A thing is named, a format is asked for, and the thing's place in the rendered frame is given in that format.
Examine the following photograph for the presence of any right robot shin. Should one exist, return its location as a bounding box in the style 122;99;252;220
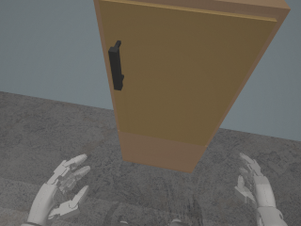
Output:
171;218;181;222

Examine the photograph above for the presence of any cupboard door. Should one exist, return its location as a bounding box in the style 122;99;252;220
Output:
98;0;277;146

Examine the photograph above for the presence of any robot right hand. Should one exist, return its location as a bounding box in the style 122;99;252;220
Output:
234;153;277;210

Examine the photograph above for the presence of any robot right forearm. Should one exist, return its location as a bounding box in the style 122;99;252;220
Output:
255;206;288;226

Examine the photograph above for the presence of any handle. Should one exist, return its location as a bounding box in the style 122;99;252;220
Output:
108;40;124;91

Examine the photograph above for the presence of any robot left hand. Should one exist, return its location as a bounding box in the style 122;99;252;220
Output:
27;153;91;226

